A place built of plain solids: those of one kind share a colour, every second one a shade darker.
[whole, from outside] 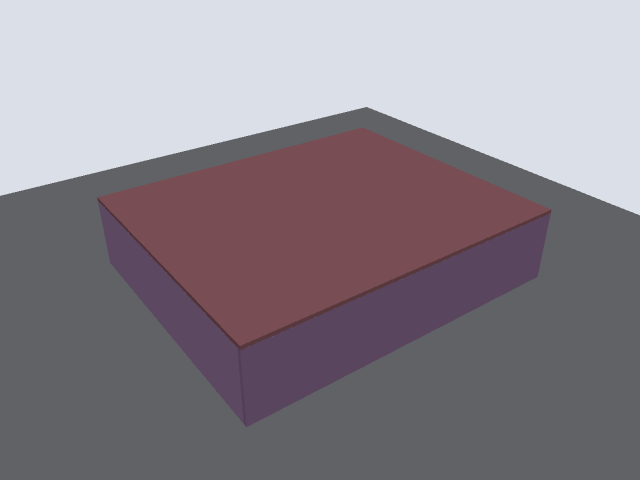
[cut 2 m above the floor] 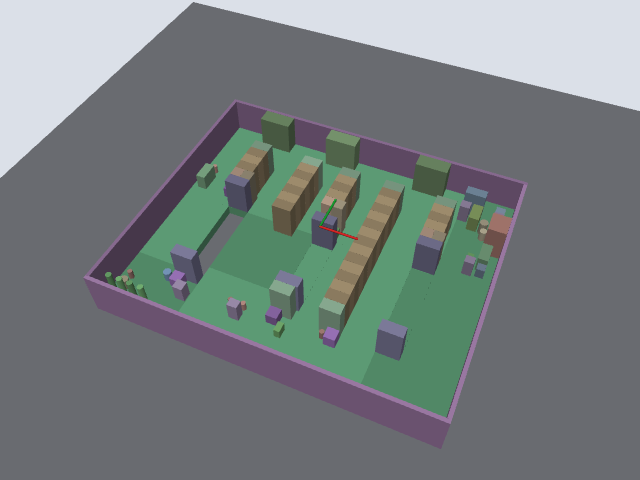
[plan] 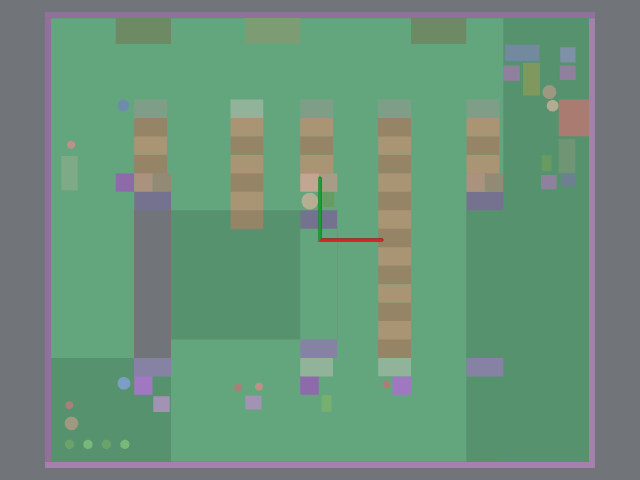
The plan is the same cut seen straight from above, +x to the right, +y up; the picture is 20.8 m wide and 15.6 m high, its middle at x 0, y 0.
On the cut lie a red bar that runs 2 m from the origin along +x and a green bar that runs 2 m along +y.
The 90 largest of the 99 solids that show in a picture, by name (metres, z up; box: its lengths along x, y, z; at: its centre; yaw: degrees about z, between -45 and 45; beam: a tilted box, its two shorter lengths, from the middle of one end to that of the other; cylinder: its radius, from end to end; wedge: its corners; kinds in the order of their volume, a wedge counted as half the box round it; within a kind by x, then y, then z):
{
 "floor_1": {"box": [2.7, 14.42, 0.62], "at": [-7.39, 0.0, 0.26]},
 "floor_2": {"box": [4.2, 14.42, 0.62], "at": [-2.74, 0.0, 0.26]},
 "floor_3": {"box": [9.6, 3.98, 0.62], "at": [-0.04, -5.22, 0.26]},
 "floor_4": {"box": [1.2, 3.6, 0.62], "at": [-0.04, -1.43, 0.26]},
 "floor_5": {"box": [9.6, 6.85, 0.62], "at": [-0.04, 3.79, 0.26]},
 "floor_6": {"box": [17.48, 3.38, 0.62], "at": [0.0, -5.52, 0.26]},
 "floor_7": {"box": [17.48, 6.25, 0.62], "at": [0.0, 4.09, 0.26]},
 "floor_8": {"box": [4.2, 14.42, 0.62], "at": [2.66, 0.0, 0.26]},
 "floor_9": {"box": [1.2, 4.8, 0.62], "at": [5.36, -1.43, 0.26]},
 "floor_10": {"box": [2.78, 14.42, 0.62], "at": [7.35, 0.0, 0.26]},
 "roof_1": {"box": [17.88, 14.82, 0.2], "at": [0.0, 0.0, 3.92]},
 "wall_1": {"box": [0.2, 14.42, 3.87], "at": [-8.84, 0.0, 1.88]},
 "wall_2": {"box": [17.88, 0.2, 3.87], "at": [0.0, -7.31, 1.88]},
 "wall_3": {"box": [17.88, 0.2, 3.87], "at": [0.0, 7.31, 1.88]},
 "wall_4": {"box": [0.2, 14.42, 3.87], "at": [8.84, 0.0, 1.88]},
 "rack_1": {"box": [1.07, 0.6, 2.1], "at": [-5.51, 2.47, 1.62]},
 "rack_2": {"box": [1.07, 0.6, 2.1], "at": [-5.51, 3.07, 1.62]},
 "rack_3": {"box": [1.07, 0.6, 2.1], "at": [-5.51, 3.67, 1.62]},
 "rack_4": {"box": [1.07, 0.6, 2.1], "at": [-2.38, 0.67, 1.62]},
 "rack_5": {"box": [1.07, 0.6, 2.1], "at": [-2.38, 1.27, 1.62]},
 "rack_6": {"box": [1.07, 0.6, 2.1], "at": [-2.38, 1.87, 1.62]},
 "rack_7": {"box": [1.07, 0.6, 2.1], "at": [-2.38, 2.47, 1.62]},
 "rack_8": {"box": [1.07, 0.6, 2.1], "at": [-2.38, 3.07, 1.62]},
 "rack_9": {"box": [1.07, 0.6, 2.1], "at": [-2.38, 3.67, 1.62]},
 "rack_10": {"box": [1.07, 0.6, 2.1], "at": [-0.11, 2.47, 1.62]},
 "rack_11": {"box": [1.07, 0.6, 2.1], "at": [-0.11, 3.07, 1.62]},
 "rack_12": {"box": [1.07, 0.6, 2.1], "at": [-0.11, 3.67, 1.62]},
 "rack_13": {"box": [1.07, 0.6, 2.1], "at": [2.42, -3.53, 1.62]},
 "rack_14": {"box": [1.07, 0.6, 2.1], "at": [2.42, -2.93, 1.62]},
 "rack_15": {"box": [1.07, 0.6, 2.1], "at": [2.42, -2.33, 1.62]},
 "rack_16": {"box": [1.07, 0.6, 2.1], "at": [2.42, -1.73, 1.62]},
 "rack_17": {"box": [1.07, 0.6, 2.1], "at": [2.42, -1.13, 1.62]},
 "rack_18": {"box": [1.07, 0.6, 2.1], "at": [2.42, -0.53, 1.62]},
 "rack_19": {"box": [1.07, 0.6, 2.1], "at": [2.42, 0.07, 1.62]},
 "rack_20": {"box": [1.07, 0.6, 2.1], "at": [2.42, 0.67, 1.62]},
 "rack_21": {"box": [1.07, 0.6, 2.1], "at": [2.42, 1.27, 1.62]},
 "rack_22": {"box": [1.07, 0.6, 2.1], "at": [2.42, 1.87, 1.62]},
 "rack_23": {"box": [1.07, 0.6, 2.1], "at": [2.42, 2.47, 1.62]},
 "rack_24": {"box": [1.07, 0.6, 2.1], "at": [2.42, 3.07, 1.62]},
 "rack_25": {"box": [1.07, 0.6, 2.1], "at": [2.42, 3.67, 1.62]},
 "rack_26": {"box": [1.07, 0.6, 2.1], "at": [5.29, 2.47, 1.62]},
 "rack_27": {"box": [1.07, 0.6, 2.1], "at": [5.29, 3.07, 1.62]},
 "rack_28": {"box": [1.07, 0.6, 2.1], "at": [5.29, 3.67, 1.62]},
 "endcab_1": {"box": [1.07, 0.6, 2.1], "at": [-5.51, 4.27, 1.62]},
 "endcab_2": {"box": [1.07, 0.6, 2.1], "at": [-2.38, 4.27, 1.62]},
 "endcab_3": {"box": [1.07, 0.6, 2.1], "at": [-0.11, -4.13, 1.62]},
 "endcab_4": {"box": [1.07, 0.6, 2.1], "at": [-0.11, 4.27, 1.62]},
 "endcab_5": {"box": [1.07, 0.6, 2.1], "at": [2.42, -4.13, 1.62]},
 "endcab_6": {"box": [1.07, 0.6, 2.1], "at": [2.42, 4.27, 1.62]},
 "endcab_7": {"box": [1.07, 0.6, 2.1], "at": [5.29, 4.27, 1.62]},
 "cooler_1": {"box": [1.8, 0.85, 2.03], "at": [-5.74, 6.79, 1.58]},
 "cooler_2": {"box": [1.8, 0.85, 1.97], "at": [-1.54, 6.79, 1.55]},
 "cooler_3": {"box": [1.8, 0.85, 2.03], "at": [3.86, 6.79, 1.58]},
 "barcab_1": {"box": [1.2, 0.6, 2.1], "at": [-5.44, -4.13, 1.62]},
 "barcab_2": {"box": [1.2, 0.6, 2.1], "at": [-5.44, 1.27, 1.62]},
 "barcab_3": {"box": [1.2, 0.6, 2.1], "at": [-0.04, -3.53, 1.62]},
 "barcab_4": {"box": [1.2, 0.6, 2.1], "at": [-0.04, 0.67, 1.62]},
 "barcab_5": {"box": [1.2, 0.6, 2.1], "at": [5.36, -4.13, 1.62]},
 "barcab_6": {"box": [1.2, 0.6, 2.1], "at": [5.36, 1.27, 1.62]},
 "column_1": {"box": [0.6, 0.6, 3.25], "at": [-5.74, 1.87, 2.19]},
 "column_2": {"box": [0.6, 0.6, 3.25], "at": [-0.34, 1.87, 2.19]},
 "column_3": {"box": [0.6, 0.6, 3.25], "at": [5.06, 1.87, 2.19]},
 "power_1": {"box": [0.98, 1.2, 1.96], "at": [8.25, 3.97, 1.55]},
 "blank_1": {"box": [0.6, 0.6, 2.1], "at": [-5.14, 1.87, 1.62]},
 "blank_2": {"box": [0.6, 0.6, 2.1], "at": [0.26, 1.87, 1.62]},
 "blank_3": {"box": [0.6, 0.6, 2.1], "at": [5.66, 1.87, 1.62]},
 "cart_1": {"box": [0.54, 0.52, 0.96], "at": [-5.15, -5.33, 1.05]},
 "cart_2": {"box": [0.54, 0.46, 1.08], "at": [-2.17, -5.28, 1.11]},
 "cart_3": {"box": [0.53, 0.5, 1.09], "at": [6.23, 5.42, 1.11]},
 "cart_4": {"box": [0.5, 0.47, 1.0], "at": [7.44, 1.88, 1.07]},
 "cart_5": {"box": [0.51, 0.48, 0.95], "at": [8.05, 5.43, 1.04]},
 "bench_1": {"box": [0.53, 1.12, 0.9], "at": [-8.14, 2.17, 1.02]},
 "bench_2": {"box": [0.54, 1.1, 0.93], "at": [8.03, 2.73, 1.03]},
 "lift_1": {"box": [1.12, 0.53, 1.56], "at": [6.58, 6.08, 1.35]},
 "panelstack_1": {"box": [0.6, 0.6, 0.64], "at": [-6.34, 1.87, 0.89]},
 "panelstack_2": {"box": [0.6, 0.6, 0.6], "at": [-5.74, -4.73, 0.87]},
 "panelstack_3": {"box": [0.6, 0.6, 0.64], "at": [-0.34, -4.73, 0.89]},
 "panelstack_4": {"box": [0.6, 0.6, 0.68], "at": [2.66, -4.73, 0.91]},
 "load_1": {"box": [0.55, 1.07, 0.96], "at": [6.87, 5.23, 1.05]},
 "gasbottle_1": {"cylinder": 0.15, "from": [-8.14, -6.64, 0.57], "to": [-8.14, -6.64, 2.33]},
 "gasbottle_2": {"cylinder": 0.15, "from": [-7.54, -6.64, 0.57], "to": [-7.54, -6.64, 2.33]},
 "gasbottle_3": {"cylinder": 0.15, "from": [-6.94, -6.64, 0.57], "to": [-6.94, -6.64, 2.33]},
 "gasbottle_4": {"cylinder": 0.15, "from": [-6.34, -6.64, 0.57], "to": [-6.34, -6.64, 2.33]},
 "carton_1": {"box": [0.51, 0.5, 0.75], "at": [8.05, 6.02, 0.94]},
 "carton_2": {"box": [0.45, 0.43, 0.63], "at": [8.07, 1.95, 0.88]},
 "reel_1": {"cylinder": 0.22, "from": [-8.08, -5.96, 0.57], "to": [-8.08, -5.96, 1.16]},
 "reel_2": {"cylinder": 0.27, "from": [-0.33, 1.26, 0.57], "to": [-0.33, 1.26, 1.12]},
 "case_1": {"box": [0.32, 0.54, 0.55], "at": [0.21, -5.31, 0.84]},
 "case_2": {"box": [0.39, 0.49, 0.51], "at": [0.27, 1.32, 0.82]},
 "bin_1": {"cylinder": 0.23, "from": [7.45, 4.81, 0.57], "to": [7.45, 4.81, 1.37]}
}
